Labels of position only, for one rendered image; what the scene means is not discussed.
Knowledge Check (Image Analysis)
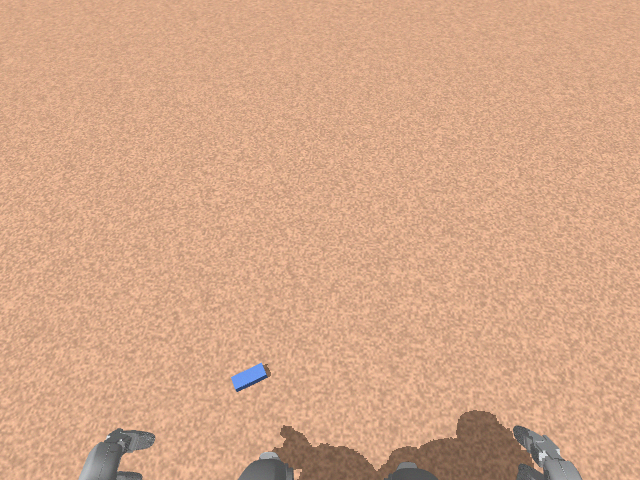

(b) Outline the small box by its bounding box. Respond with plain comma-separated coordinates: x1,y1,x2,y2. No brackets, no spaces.
231,363,267,392

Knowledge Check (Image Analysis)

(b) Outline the left robot hand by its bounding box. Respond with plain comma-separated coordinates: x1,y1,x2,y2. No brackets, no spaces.
78,428,155,480

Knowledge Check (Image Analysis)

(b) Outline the right robot hand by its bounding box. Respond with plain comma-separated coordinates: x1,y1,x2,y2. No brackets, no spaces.
513,425,583,480

